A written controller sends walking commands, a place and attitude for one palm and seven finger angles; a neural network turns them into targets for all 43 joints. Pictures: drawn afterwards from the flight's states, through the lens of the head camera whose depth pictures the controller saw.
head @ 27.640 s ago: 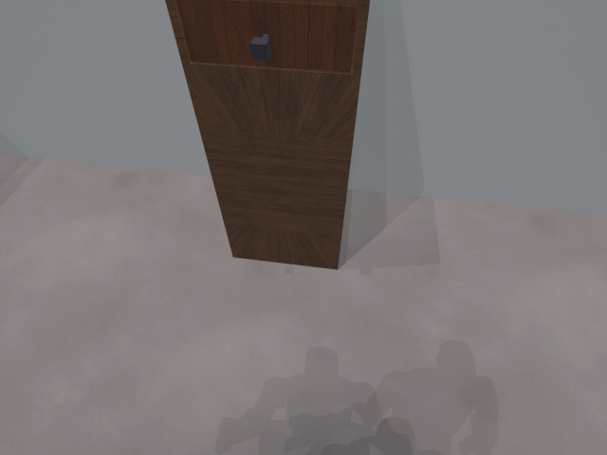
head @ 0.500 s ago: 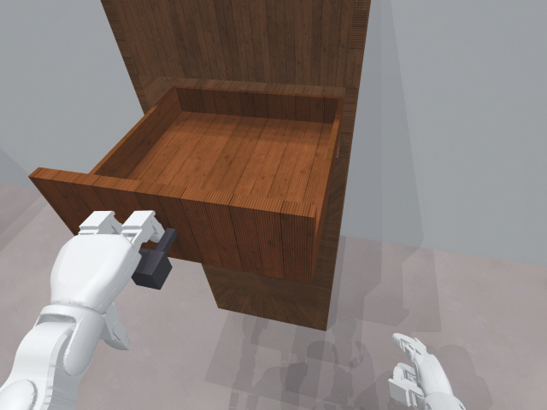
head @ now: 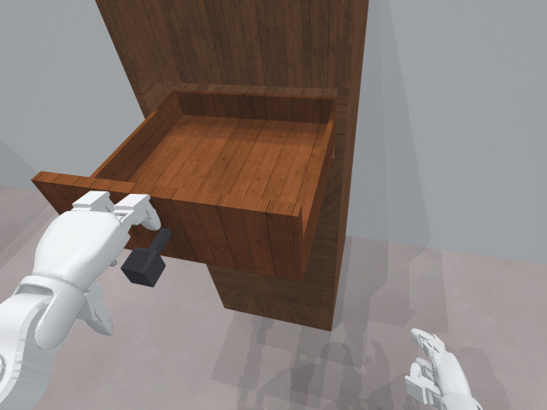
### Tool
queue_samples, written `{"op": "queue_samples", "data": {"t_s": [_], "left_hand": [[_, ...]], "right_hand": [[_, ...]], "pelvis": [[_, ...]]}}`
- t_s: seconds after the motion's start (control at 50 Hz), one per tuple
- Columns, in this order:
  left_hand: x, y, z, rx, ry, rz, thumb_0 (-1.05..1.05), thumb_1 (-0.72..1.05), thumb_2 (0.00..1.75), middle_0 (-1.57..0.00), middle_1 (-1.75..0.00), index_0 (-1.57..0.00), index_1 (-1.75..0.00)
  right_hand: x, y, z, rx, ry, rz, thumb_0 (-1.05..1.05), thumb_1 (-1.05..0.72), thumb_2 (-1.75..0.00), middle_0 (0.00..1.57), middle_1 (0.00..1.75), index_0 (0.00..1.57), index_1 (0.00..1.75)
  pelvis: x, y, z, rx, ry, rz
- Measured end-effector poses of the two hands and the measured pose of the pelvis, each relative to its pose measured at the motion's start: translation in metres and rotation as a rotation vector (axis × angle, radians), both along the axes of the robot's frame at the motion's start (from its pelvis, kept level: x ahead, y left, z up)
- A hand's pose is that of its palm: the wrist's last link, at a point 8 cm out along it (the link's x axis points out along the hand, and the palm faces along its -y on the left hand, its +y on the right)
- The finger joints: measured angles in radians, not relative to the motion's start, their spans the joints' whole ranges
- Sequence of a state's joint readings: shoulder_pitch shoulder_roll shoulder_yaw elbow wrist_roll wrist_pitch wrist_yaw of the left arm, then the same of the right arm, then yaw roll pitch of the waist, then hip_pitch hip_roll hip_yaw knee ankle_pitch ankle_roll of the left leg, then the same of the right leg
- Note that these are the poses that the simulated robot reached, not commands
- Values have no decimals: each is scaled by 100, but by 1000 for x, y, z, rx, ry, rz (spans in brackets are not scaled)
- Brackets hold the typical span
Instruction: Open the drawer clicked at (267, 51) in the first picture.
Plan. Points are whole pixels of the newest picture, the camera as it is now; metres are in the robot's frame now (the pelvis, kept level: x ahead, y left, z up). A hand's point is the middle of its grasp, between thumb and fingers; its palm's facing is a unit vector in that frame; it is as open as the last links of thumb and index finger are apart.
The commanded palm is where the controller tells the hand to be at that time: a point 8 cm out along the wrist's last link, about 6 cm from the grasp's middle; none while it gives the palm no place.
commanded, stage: lift the hand off the handle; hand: left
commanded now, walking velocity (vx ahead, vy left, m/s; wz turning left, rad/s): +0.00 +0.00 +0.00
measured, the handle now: (151, 254) +0.26 +0.21 +0.13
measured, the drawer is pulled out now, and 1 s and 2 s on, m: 0.30 0.29 0.29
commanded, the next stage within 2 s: draw the hand back to the body in 0.88 s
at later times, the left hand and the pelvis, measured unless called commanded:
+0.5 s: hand (88, 195) +0.26 +0.25 +0.24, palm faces +0.20 +0.01 -0.98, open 13.7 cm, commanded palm +0.21 +0.24 +0.30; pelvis -0.02 +0.00 +0.00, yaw -1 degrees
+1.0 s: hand (64, 180) +0.26 +0.26 +0.26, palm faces +0.18 -0.03 -0.98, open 13.9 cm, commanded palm +0.20 +0.24 +0.33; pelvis -0.03 +0.01 +0.00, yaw +0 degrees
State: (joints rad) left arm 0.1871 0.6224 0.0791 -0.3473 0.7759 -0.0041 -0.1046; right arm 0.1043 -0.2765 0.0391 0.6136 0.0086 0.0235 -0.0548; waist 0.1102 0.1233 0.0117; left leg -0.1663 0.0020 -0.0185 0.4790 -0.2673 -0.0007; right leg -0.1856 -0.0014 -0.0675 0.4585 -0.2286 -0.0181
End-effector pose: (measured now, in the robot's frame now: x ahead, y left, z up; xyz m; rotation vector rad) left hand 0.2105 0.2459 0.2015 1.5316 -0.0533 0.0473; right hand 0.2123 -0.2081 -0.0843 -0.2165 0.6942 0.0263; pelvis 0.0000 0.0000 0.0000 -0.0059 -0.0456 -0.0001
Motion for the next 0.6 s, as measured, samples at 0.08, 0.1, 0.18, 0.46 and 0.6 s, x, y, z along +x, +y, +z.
{"op": "queue_samples", "data": {"t_s": [0.08,0.1,0.18,0.46,0.6], "left_hand": [[1,-7,17,18,-47,-34,0,-49,30,-35,-122,-40,-122],[2,-7,19,23,-43,-36,0,-49,30,-36,-122,-41,-123],[7,-7,23,28,-23,-35,0,-49,30,-38,-124,-43,-125],[17,-6,83,50,-157,-20,1,-50,30,-34,-121,-36,-122],[27,0,87,38,-77,18,0,-50,30,-32,-121,-33,-121]], "right_hand": [[3,1,-1,10,3,8,2,-91,-90,20,30,20,30],[4,2,-1,14,4,12,2,-91,-90,20,30,20,30],[6,6,-1,36,6,26,2,-91,-90,20,30,20,30],[0,13,4,78,-11,49,2,-91,-90,20,30,20,30],[-11,1,2,73,0,24,2,-91,-90,20,30,20,30]], "pelvis": [[0,0,0,1,0,4],[-1,0,0,1,1,4],[-4,-1,1,4,1,3],[-13,-2,1,8,-2,-5],[-18,-1,0,10,7,-14]]}}
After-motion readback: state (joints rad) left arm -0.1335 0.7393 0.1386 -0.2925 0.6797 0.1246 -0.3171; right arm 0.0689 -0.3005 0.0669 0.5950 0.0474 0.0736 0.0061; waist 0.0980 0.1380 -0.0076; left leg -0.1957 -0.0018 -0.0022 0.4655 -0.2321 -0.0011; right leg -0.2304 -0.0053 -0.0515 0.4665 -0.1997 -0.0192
